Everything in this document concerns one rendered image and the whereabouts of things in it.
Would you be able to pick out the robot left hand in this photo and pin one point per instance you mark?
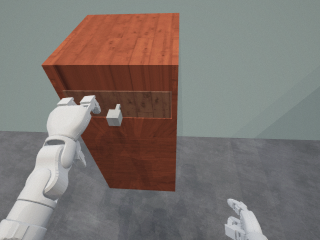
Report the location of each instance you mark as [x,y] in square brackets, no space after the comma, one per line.
[70,120]

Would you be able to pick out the left robot forearm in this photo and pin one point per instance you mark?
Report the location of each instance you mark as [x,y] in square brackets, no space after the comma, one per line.
[30,214]

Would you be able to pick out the drawer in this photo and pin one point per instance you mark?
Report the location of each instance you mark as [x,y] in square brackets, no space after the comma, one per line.
[136,104]

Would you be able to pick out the handle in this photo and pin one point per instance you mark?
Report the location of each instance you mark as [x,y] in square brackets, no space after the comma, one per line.
[114,116]

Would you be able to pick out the cabinet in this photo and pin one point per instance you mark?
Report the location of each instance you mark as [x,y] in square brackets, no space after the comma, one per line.
[125,52]

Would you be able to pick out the robot right hand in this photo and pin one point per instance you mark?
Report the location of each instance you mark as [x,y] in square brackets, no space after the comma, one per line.
[248,223]

